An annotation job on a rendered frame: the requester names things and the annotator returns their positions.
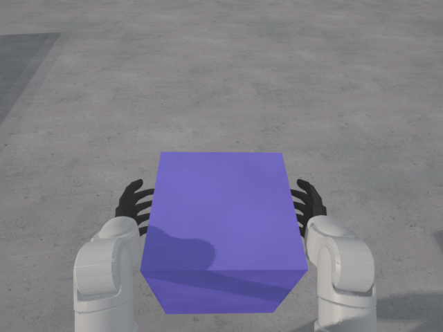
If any right robot hand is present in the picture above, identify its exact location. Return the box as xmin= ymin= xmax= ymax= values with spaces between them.
xmin=291 ymin=179 xmax=327 ymax=238

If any right robot forearm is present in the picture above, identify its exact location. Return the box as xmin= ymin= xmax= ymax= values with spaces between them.
xmin=305 ymin=215 xmax=377 ymax=332

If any carton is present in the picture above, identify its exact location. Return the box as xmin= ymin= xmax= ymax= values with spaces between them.
xmin=140 ymin=151 xmax=309 ymax=314

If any left robot hand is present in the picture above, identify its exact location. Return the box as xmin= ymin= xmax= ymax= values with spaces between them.
xmin=115 ymin=179 xmax=154 ymax=236

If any left robot forearm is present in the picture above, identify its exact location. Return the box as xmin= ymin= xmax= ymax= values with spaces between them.
xmin=73 ymin=216 xmax=142 ymax=332

